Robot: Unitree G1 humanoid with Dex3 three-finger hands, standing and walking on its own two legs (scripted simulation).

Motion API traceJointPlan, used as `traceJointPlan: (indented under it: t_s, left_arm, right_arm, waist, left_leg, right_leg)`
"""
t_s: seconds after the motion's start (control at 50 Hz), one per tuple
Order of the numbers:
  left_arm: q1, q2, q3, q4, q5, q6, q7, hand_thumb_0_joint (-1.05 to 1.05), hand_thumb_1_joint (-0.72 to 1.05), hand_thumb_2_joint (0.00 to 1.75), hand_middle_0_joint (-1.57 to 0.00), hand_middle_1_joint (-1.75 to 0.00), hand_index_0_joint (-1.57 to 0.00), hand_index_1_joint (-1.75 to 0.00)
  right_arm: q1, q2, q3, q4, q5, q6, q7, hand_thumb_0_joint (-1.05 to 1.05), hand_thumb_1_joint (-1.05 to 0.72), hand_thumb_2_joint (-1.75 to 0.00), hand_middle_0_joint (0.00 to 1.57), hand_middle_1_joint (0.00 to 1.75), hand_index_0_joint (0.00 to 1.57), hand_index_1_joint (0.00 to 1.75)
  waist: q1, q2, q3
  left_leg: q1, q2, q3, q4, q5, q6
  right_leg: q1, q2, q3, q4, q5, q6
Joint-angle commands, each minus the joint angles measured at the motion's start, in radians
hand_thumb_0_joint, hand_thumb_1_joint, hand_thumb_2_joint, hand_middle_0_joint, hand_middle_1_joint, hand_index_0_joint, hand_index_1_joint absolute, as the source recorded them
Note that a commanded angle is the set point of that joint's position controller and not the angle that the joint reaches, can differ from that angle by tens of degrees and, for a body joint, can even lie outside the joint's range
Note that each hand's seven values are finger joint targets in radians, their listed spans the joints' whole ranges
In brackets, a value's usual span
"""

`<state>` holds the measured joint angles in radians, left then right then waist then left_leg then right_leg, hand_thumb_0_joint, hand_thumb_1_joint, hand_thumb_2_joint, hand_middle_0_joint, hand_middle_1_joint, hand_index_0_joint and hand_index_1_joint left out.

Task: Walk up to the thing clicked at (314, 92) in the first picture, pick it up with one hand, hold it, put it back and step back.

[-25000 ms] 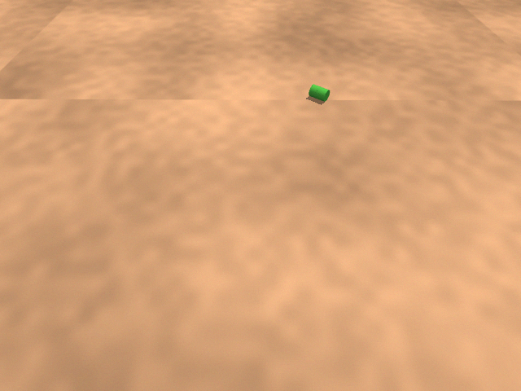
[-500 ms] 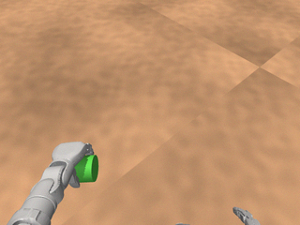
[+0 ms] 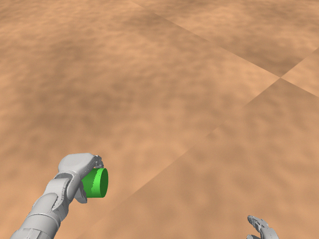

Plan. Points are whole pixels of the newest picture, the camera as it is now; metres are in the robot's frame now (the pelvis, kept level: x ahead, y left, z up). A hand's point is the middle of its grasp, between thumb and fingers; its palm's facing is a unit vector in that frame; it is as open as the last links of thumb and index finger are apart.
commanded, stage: hold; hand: left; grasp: from above
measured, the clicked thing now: (84, 182) +0.30 +0.23 -0.09
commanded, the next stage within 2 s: crouch in 1.20 s
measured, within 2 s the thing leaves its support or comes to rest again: neither
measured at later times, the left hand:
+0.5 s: hand (81, 184) +0.27 +0.21 -0.04, palm faces -0.47 -0.04 -0.88, open 10.4 cm
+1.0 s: hand (82, 186) +0.26 +0.21 -0.03, palm faces -0.48 -0.05 -0.88, open 10.5 cm
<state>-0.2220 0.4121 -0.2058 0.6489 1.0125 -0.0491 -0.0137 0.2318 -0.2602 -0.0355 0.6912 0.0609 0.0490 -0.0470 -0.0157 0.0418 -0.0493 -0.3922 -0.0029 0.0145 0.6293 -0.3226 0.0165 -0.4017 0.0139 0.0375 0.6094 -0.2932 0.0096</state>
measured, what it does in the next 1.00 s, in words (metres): stands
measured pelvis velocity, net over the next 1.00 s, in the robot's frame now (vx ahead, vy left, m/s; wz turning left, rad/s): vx -0.01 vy -0.01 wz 0.00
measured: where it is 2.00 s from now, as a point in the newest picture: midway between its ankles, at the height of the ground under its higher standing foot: outside the picture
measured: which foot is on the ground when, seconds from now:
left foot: down 0.00-1.00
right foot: down 0.00-1.00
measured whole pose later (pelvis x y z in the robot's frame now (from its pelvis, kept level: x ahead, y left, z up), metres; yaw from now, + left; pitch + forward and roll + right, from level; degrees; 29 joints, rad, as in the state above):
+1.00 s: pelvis -0.01 -0.01 +0.01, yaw +0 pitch +0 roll +0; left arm -0.19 0.41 -0.21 0.59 0.99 -0.07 -0.06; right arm 0.18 -0.26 -0.01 0.68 0.07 0.07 -0.07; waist 0.00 0.05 0.00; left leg -0.26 0.00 0.02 0.49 -0.24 0.01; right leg -0.28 0.01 0.04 0.50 -0.22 0.00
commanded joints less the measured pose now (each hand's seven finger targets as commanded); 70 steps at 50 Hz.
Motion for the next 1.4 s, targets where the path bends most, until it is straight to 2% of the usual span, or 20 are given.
traceJointPlan:
  t_s: [0.0,0.12,0.14,0.32,0.46,0.6,0.74,0.82,0.84,0.88,0.92,0.98,1.02,1.12,1.16,1.2,1.24,1.28,1.3,1.38]
  left_arm:
    - [-0.351,0.217,0.112,-0.233,-0.012,-0.006,0.038,0.00,0.84,0.74,-1.20,-0.48,-1.19,-0.49]
    - [-0.329,0.214,0.115,-0.222,-0.021,-0.010,0.037,0.00,0.87,0.76,-1.21,-0.51,-1.21,-0.52]
    - [-0.331,0.221,0.120,-0.232,-0.021,-0.011,0.038,0.00,0.88,0.76,-1.23,-0.50,-1.22,-0.52]
    - [-0.350,0.231,0.127,-0.243,-0.020,-0.008,0.041,0.00,0.86,0.78,-1.21,-0.52,-1.20,-0.53]
    - [-0.344,0.223,0.114,-0.272,-0.030,-0.009,0.014,0.00,0.84,0.77,-1.19,-0.53,-1.18,-0.54]
    - [-0.355,0.233,0.126,-0.311,-0.032,-0.007,0.006,0.00,0.82,0.76,-1.17,-0.54,-1.16,-0.55]
    - [-0.305,0.217,0.118,-0.251,-0.032,-0.005,-0.008,0.00,0.79,0.75,-1.15,-0.54,-1.15,-0.55]
    - [-0.315,0.222,0.118,-0.283,-0.032,-0.014,-0.013,0.00,0.79,0.75,-1.15,-0.54,-1.15,-0.54]
    - [-0.318,0.226,0.123,-0.302,-0.033,-0.017,-0.011,0.00,0.79,0.76,-1.16,-0.53,-1.15,-0.54]
    - [-0.343,0.233,0.128,-0.292,-0.032,-0.021,-0.008,0.00,0.79,0.76,-1.15,-0.53,-1.15,-0.54]
    - [-0.349,0.252,0.143,-0.287,-0.026,-0.021,0.004,0.00,0.81,0.76,-1.17,-0.54,-1.17,-0.54]
    - [-0.354,0.221,0.119,-0.284,-0.030,-0.021,0.010,0.00,0.82,0.78,-1.17,-0.57,-1.17,-0.57]
    - [-0.340,0.234,0.132,-0.270,-0.028,-0.019,0.016,0.00,0.82,0.78,-1.17,-0.56,-1.17,-0.57]
    - [-0.385,0.243,0.126,-0.282,-0.025,-0.020,0.014,0.00,0.79,0.76,-1.15,-0.55,-1.14,-0.56]
    - [-0.350,0.250,0.139,-0.255,-0.030,-0.020,0.013,0.00,0.80,0.79,-1.17,-0.55,-1.16,-0.56]
    - [-0.345,0.221,0.113,-0.258,-0.033,-0.022,0.005,0.00,0.80,0.80,-1.16,-0.58,-1.16,-0.58]
    - [-0.306,0.205,0.107,-0.234,-0.033,-0.021,0.001,0.00,0.79,0.78,-1.15,-0.56,-1.14,-0.57]
    - [-0.308,0.227,0.121,-0.254,-0.029,-0.023,-0.002,0.00,0.86,0.69,-1.15,-0.63,-1.19,-0.59]
    - [-0.356,0.235,0.115,-0.304,-0.031,-0.029,-0.003,0.00,0.78,0.73,-1.07,-0.62,-1.11,-0.60]
    - [-0.295,0.217,0.126,-0.231,-0.022,-0.033,0.015,0.00,0.73,0.80,-1.08,-0.60,-1.08,-0.61]
  right_arm:
    - [-0.047,-0.136,-0.048,-0.126,0.002,-0.036,-0.017,0.00,-0.89,-0.90,0.20,0.30,0.20,0.30]
    - [-0.072,-0.135,-0.043,-0.136,0.002,-0.035,-0.020,0.00,-0.89,-0.90,0.20,0.30,0.20,0.30]
    - [-0.081,-0.136,-0.044,-0.140,0.003,-0.035,-0.020,0.00,-0.89,-0.90,0.20,0.30,0.20,0.30]
    - [-0.098,-0.133,-0.039,-0.133,0.004,-0.035,-0.024,0.00,-0.89,-0.90,0.20,0.30,0.20,0.30]
    - [-0.117,-0.131,-0.035,-0.143,0.007,-0.033,-0.026,0.00,-0.90,-0.90,0.20,0.30,0.20,0.30]
    - [-0.126,-0.125,-0.030,-0.146,0.010,-0.031,-0.032,0.00,-0.90,-0.90,0.20,0.30,0.20,0.30]
    - [-0.139,-0.125,-0.026,-0.148,0.008,-0.026,-0.032,0.00,-0.90,-0.90,0.20,0.30,0.20,0.30]
    - [-0.143,-0.122,-0.025,-0.158,0.009,-0.023,-0.032,0.00,-0.90,-0.90,0.20,0.30,0.20,0.30]
    - [-0.145,-0.121,-0.026,-0.159,0.009,-0.023,-0.032,0.00,-0.90,-0.90,0.20,0.30,0.20,0.30]
    - [-0.140,-0.121,-0.025,-0.150,0.007,-0.022,-0.034,0.00,-0.90,-0.90,0.20,0.30,0.20,0.30]
    - [-0.141,-0.124,-0.025,-0.148,0.008,-0.020,-0.035,0.00,-0.90,-0.90,0.20,0.30,0.20,0.30]
    - [-0.148,-0.120,-0.024,-0.150,0.008,-0.019,-0.034,0.00,-0.90,-0.90,0.20,0.30,0.20,0.30]
    - [-0.145,-0.123,-0.026,-0.145,0.006,-0.019,-0.032,0.00,-0.90,-0.90,0.20,0.30,0.20,0.30]
    - [-0.130,-0.125,-0.030,-0.133,0.008,-0.018,-0.034,0.00,-0.90,-0.90,0.20,0.30,0.20,0.30]
    - [-0.135,-0.124,-0.029,-0.136,0.008,-0.017,-0.034,0.00,-0.90,-0.90,0.20,0.30,0.20,0.30]
    - [-0.136,-0.121,-0.028,-0.141,0.008,-0.016,-0.034,0.00,-0.90,-0.90,0.20,0.30,0.20,0.30]
    - [-0.132,-0.123,-0.030,-0.140,0.009,-0.016,-0.033,0.00,-0.90,-0.90,0.20,0.30,0.20,0.30]
    - [-0.130,-0.124,-0.032,-0.144,0.009,-0.013,-0.033,0.00,-0.92,-0.91,0.20,0.30,0.20,0.30]
    - [-0.128,-0.126,-0.033,-0.144,0.009,-0.014,-0.033,0.00,-0.88,-0.89,0.20,0.30,0.20,0.30]
    - [-0.125,-0.124,-0.031,-0.146,0.011,-0.008,-0.032,0.00,-0.88,-0.90,0.20,0.30,0.20,0.30]
  waist:
    - [-0.001,0.009,-0.265]
    - [0.000,-0.011,-0.223]
    - [0.010,0.000,-0.222]
    - [0.006,0.000,-0.233]
    - [0.013,0.002,-0.223]
    - [0.016,0.001,-0.226]
    - [0.018,-0.022,-0.175]
    - [0.018,-0.025,-0.191]
    - [0.024,-0.008,-0.215]
    - [0.009,-0.010,-0.216]
    - [0.018,0.000,-0.210]
    - [0.015,-0.012,-0.189]
    - [0.017,-0.006,-0.193]
    - [0.008,-0.001,-0.229]
    - [0.020,0.004,-0.217]
    - [0.014,-0.016,-0.208]
    - [0.012,-0.025,-0.198]
    - [0.017,-0.008,-0.210]
    - [0.016,0.002,-0.235]
    - [0.012,-0.018,-0.181]
  left_leg:
    - [0.161,-0.015,-0.009,-0.086,0.296,-0.003]
    - [0.167,-0.015,-0.010,-0.118,0.227,-0.001]
    - [0.169,-0.016,-0.010,-0.125,0.219,-0.003]
    - [0.200,-0.016,-0.004,-0.138,0.241,-0.001]
    - [0.217,-0.017,-0.002,-0.162,0.244,0.000]
    - [0.237,-0.022,0.007,-0.169,0.255,0.004]
    - [0.225,-0.017,0.000,-0.191,0.232,0.004]
    - [0.232,-0.021,0.003,-0.192,0.227,0.008]
    - [0.244,-0.023,0.003,-0.193,0.241,0.006]
    - [0.251,-0.021,0.003,-0.188,0.254,0.006]
    - [0.249,-0.020,0.002,-0.194,0.249,0.003]
    - [0.241,-0.018,-0.002,-0.203,0.214,0.002]
    - [0.239,-0.019,-0.003,-0.206,0.198,0.002]
    - [0.262,-0.015,-0.003,-0.193,0.278,0.001]
    - [0.257,-0.019,-0.001,-0.196,0.279,0.001]
    - [0.254,-0.019,-0.001,-0.200,0.265,0.003]
    - [0.251,-0.019,-0.001,-0.200,0.266,0.003]
    - [0.256,-0.020,0.001,-0.197,0.287,0.002]
    - [0.267,-0.016,-0.003,-0.198,0.297,-0.001]
    - [0.242,-0.016,-0.003,-0.200,0.265,0.000]
  right_leg:
    - [0.098,0.027,-0.014,-0.080,0.241,-0.025]
    - [0.099,0.024,-0.014,-0.114,0.174,-0.024]
    - [0.102,0.023,-0.015,-0.119,0.165,-0.026]
    - [0.126,0.021,-0.012,-0.137,0.187,-0.022]
    - [0.143,0.019,-0.010,-0.154,0.190,-0.023]
    - [0.158,0.014,-0.005,-0.173,0.209,-0.018]
    - [0.156,0.017,-0.011,-0.187,0.175,-0.022]
    - [0.170,0.013,-0.007,-0.195,0.173,-0.019]
    - [0.181,0.012,-0.005,-0.189,0.187,-0.020]
    - [0.174,0.014,-0.006,-0.187,0.200,-0.020]
    - [0.174,0.015,-0.008,-0.189,0.193,-0.023]
    - [0.161,0.016,-0.012,-0.198,0.154,-0.024]
    - [0.168,0.014,-0.011,-0.201,0.141,-0.025]
    - [0.180,0.017,-0.013,-0.184,0.220,-0.024]
    - [0.184,0.014,-0.013,-0.190,0.222,-0.024]
    - [0.180,0.015,-0.013,-0.196,0.209,-0.024]
    - [0.177,0.015,-0.014,-0.196,0.209,-0.024]
    - [0.185,0.013,-0.014,-0.193,0.229,-0.025]
    - [0.190,0.017,-0.016,-0.187,0.236,-0.027]
    - [0.165,0.018,-0.019,-0.191,0.202,-0.028]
